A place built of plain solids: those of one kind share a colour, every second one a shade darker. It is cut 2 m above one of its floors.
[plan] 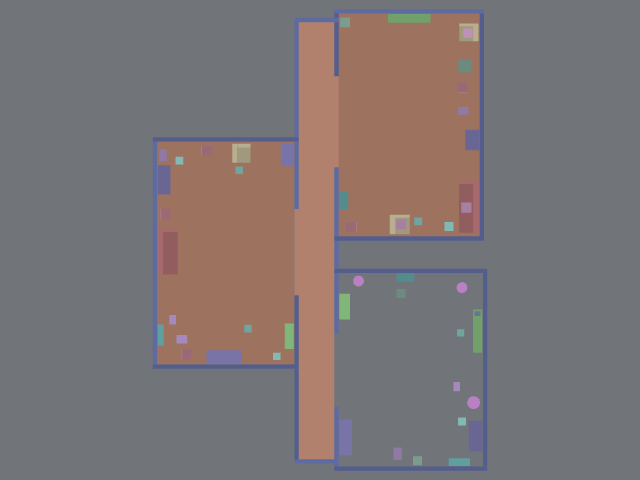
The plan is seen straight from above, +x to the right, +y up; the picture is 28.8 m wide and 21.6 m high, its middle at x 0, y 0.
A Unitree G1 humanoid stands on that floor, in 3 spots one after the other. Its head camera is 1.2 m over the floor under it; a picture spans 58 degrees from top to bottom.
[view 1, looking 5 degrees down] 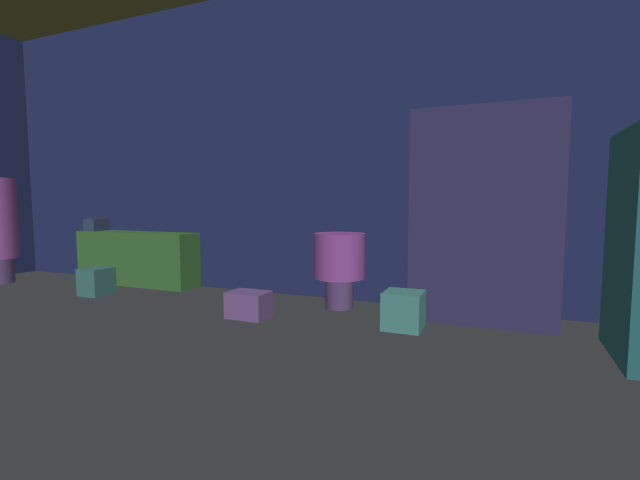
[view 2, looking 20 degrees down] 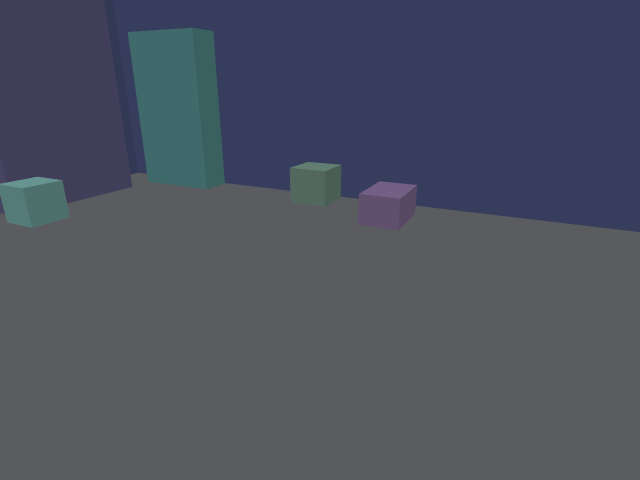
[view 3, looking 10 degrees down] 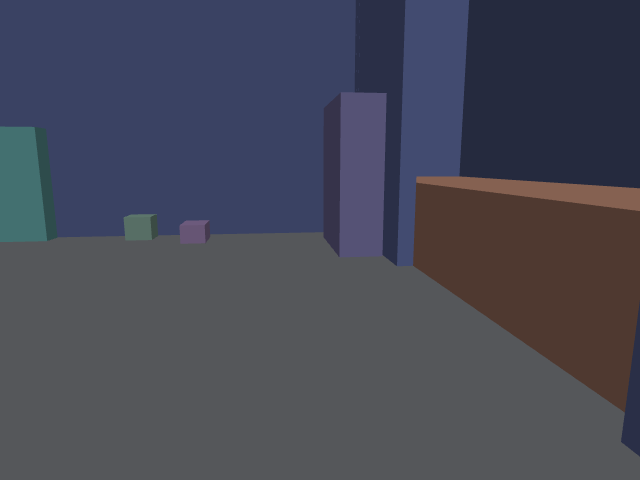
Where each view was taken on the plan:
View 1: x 2.36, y -9.02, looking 23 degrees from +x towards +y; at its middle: bush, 4.68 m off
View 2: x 2.36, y -5.86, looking -64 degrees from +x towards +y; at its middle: ground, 3.51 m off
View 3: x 2.36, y -2.65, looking -97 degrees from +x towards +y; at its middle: ground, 6.91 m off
